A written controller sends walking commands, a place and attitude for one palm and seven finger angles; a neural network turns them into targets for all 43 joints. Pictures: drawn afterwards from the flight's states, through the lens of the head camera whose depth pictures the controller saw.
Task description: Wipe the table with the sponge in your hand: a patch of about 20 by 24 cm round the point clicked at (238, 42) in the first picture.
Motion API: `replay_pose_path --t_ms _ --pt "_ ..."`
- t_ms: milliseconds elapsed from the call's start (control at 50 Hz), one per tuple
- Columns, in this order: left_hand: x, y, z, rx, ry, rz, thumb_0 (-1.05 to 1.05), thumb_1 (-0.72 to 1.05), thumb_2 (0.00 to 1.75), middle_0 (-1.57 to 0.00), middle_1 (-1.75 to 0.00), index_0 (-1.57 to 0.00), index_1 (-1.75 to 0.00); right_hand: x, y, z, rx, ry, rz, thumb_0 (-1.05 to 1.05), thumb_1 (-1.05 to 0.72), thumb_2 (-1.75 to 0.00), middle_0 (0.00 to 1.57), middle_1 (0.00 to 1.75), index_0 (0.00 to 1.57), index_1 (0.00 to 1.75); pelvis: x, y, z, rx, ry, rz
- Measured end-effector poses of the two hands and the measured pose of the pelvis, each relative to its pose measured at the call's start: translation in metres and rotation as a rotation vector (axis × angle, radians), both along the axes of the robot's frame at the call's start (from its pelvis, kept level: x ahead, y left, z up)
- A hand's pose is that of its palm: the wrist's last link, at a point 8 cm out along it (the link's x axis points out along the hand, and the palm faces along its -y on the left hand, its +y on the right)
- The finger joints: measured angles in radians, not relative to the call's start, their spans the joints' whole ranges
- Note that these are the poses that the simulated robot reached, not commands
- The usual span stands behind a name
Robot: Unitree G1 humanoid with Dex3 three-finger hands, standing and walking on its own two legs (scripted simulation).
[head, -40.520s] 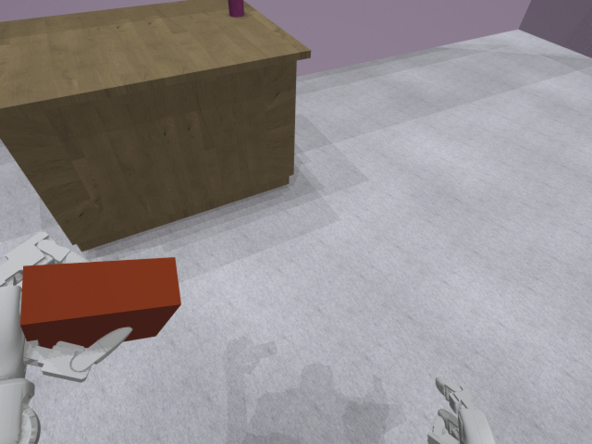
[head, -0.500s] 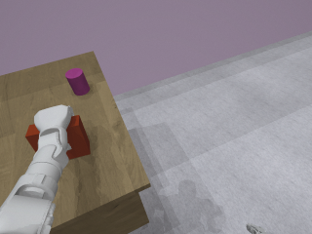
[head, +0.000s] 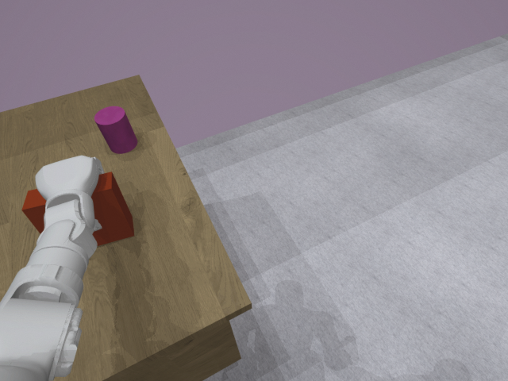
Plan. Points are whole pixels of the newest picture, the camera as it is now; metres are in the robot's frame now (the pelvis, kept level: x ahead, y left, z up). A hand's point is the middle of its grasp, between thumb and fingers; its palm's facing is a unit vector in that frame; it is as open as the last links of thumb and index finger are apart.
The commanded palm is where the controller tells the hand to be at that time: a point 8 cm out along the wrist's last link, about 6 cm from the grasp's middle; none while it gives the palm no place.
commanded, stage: slide back across to the first lane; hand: left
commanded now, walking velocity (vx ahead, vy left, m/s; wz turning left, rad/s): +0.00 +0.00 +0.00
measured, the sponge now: (89, 222) +0.39 +0.31 +0.00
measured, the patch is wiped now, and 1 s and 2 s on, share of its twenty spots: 0.90 0.95 0.95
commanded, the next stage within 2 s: wipe back along the first lane in 0.48 s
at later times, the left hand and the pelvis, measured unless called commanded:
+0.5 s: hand (43, 214) +0.38 +0.36 +0.05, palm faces -0.06 -0.06 -1.00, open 9.3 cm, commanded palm +0.34 +0.36 +0.10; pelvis +0.02 +0.04 +0.01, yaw +0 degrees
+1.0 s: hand (36, 238) +0.33 +0.36 +0.05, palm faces -0.03 -0.03 -1.00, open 9.3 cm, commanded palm +0.30 +0.34 +0.08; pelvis +0.02 +0.04 +0.01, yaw +1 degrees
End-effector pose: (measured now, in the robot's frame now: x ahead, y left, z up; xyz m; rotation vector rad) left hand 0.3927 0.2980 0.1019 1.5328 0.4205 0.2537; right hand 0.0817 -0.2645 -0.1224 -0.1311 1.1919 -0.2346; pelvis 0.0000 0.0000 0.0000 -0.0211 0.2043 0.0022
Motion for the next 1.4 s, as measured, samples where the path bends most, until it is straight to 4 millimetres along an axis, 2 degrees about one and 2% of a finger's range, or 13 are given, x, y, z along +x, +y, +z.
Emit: replay_pose_path --t_ms 160,340,520,640,900,1060,1400 --pt "-0.006 0.016 0.002 -0.015 -0.027 0.007 0.00 -0.54 1.17 -0.81 -1.41 -0.85 -1.46 0.013 0.017 0.010 0.007 -0.027 0.001 0.01 -0.90 -0.89 0.20 0.30 0.20 0.30 0.008 0.015 0.005 -0.003 -0.031 -0.004" --pt "-0.018 0.047 0.002 -0.021 -0.024 0.035 -0.01 -0.51 1.15 -0.79 -1.42 -0.83 -1.48 0.047 0.035 0.023 0.000 -0.089 0.042 0.01 -0.90 -0.89 0.20 0.30 0.20 0.30 0.016 0.031 0.009 -0.008 -0.050 0.000" --pt "-0.034 0.063 0.001 -0.024 -0.041 0.012 -0.02 -0.50 1.15 -0.77 -1.44 -0.82 -1.49 0.083 0.054 0.032 0.004 -0.155 0.093 0.01 -0.90 -0.89 0.20 0.30 0.20 0.30 0.023 0.042 0.010 -0.013 -0.064 0.006" --pt "-0.042 0.071 0.002 -0.015 -0.037 0.030 -0.02 -0.49 1.14 -0.77 -1.44 -0.81 -1.49 0.097 0.065 0.033 0.017 -0.171 0.123 0.01 -0.90 -0.89 0.20 0.30 0.20 0.30 0.024 0.046 0.011 -0.013 -0.068 0.015" --pt "-0.067 0.058 -0.001 -0.002 -0.060 0.036 -0.02 -0.45 1.11 -0.75 -1.45 -0.79 -1.50 0.104 0.073 0.029 0.052 -0.181 0.150 0.01 -0.90 -0.89 0.20 0.30 0.20 0.30 0.025 0.044 0.011 -0.011 -0.083 0.025" --pt "-0.084 0.047 -0.001 0.000 -0.072 0.052 -0.02 -0.44 1.10 -0.74 -1.45 -0.78 -1.51 0.111 0.067 0.032 0.055 -0.212 0.164 0.01 -0.90 -0.89 0.20 0.30 0.20 0.30 0.023 0.037 0.011 -0.005 -0.100 0.028" --pt "-0.103 0.034 -0.001 -0.014 -0.051 0.065 -0.02 -0.43 1.10 -0.73 -1.47 -0.77 -1.53 0.123 0.048 0.037 0.047 -0.262 0.167 0.01 -0.90 -0.89 0.20 0.30 0.20 0.30 0.027 0.021 0.012 0.005 -0.120 0.021"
